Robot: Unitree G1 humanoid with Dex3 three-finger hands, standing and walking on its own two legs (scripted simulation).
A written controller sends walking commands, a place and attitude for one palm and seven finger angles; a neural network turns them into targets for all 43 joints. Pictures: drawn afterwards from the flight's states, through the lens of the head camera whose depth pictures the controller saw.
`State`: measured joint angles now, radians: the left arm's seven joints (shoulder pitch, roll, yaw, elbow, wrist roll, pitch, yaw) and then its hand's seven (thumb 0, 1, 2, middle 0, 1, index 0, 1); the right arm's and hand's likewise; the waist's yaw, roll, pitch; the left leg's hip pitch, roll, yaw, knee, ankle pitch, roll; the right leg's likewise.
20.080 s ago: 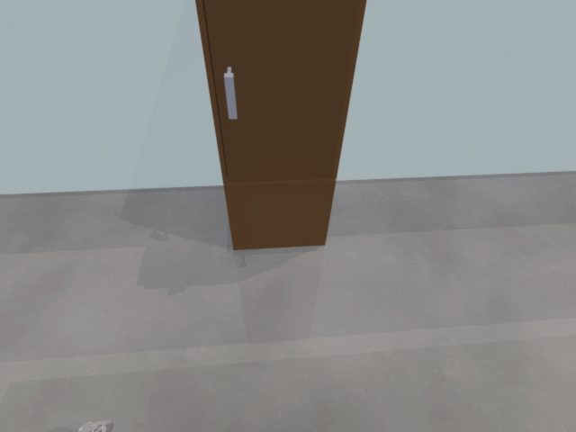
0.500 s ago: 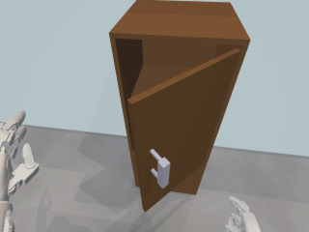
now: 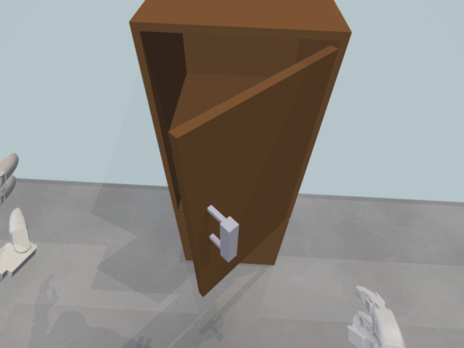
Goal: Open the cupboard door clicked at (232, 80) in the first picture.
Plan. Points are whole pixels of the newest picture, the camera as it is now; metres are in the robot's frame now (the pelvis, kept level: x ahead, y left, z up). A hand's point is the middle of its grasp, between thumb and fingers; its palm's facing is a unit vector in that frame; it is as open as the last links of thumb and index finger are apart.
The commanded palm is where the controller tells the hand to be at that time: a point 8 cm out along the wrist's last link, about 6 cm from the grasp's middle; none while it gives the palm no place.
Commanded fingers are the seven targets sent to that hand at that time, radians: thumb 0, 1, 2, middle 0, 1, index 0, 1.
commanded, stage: step back with the hand held close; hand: left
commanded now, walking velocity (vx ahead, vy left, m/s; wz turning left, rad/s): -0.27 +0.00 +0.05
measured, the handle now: (221, 233) +0.32 +0.05 +0.00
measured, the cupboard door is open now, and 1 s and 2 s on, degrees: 47 47 47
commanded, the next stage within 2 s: stop stepping back and stand still in 0.84 s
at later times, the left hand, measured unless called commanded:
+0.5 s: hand out of the picture +0.10 +0.29 +0.16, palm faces +0.48 -0.76 -0.45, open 7.4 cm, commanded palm +0.04 +0.32 +0.18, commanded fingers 0.00 0.90 0.90 -0.20 -0.30 -0.20 -0.30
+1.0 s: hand out of the picture +0.02 +0.30 +0.17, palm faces +0.36 -0.85 -0.39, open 7.4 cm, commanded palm -0.03 +0.34 +0.18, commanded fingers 0.00 0.90 0.90 -0.20 -0.30 -0.20 -0.30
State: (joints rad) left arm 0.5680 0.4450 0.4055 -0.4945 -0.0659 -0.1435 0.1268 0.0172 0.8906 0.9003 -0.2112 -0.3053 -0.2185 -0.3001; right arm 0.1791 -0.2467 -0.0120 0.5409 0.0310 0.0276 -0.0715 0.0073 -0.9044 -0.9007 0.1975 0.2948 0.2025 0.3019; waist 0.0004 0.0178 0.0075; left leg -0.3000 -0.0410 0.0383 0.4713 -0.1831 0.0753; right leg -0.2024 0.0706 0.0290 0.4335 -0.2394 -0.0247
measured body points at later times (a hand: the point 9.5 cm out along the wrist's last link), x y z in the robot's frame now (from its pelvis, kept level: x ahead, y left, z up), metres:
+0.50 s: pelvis -0.08 +0.02 -0.01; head -0.06 +0.04 +0.44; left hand +0.07 +0.33 +0.18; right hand +0.11 -0.21 -0.09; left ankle +0.04 +0.07 -0.73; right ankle -0.03 -0.11 -0.74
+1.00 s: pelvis -0.19 +0.05 -0.02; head -0.18 +0.09 +0.42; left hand -0.01 +0.34 +0.19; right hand +0.00 -0.17 -0.09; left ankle -0.02 +0.07 -0.73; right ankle -0.33 -0.09 -0.74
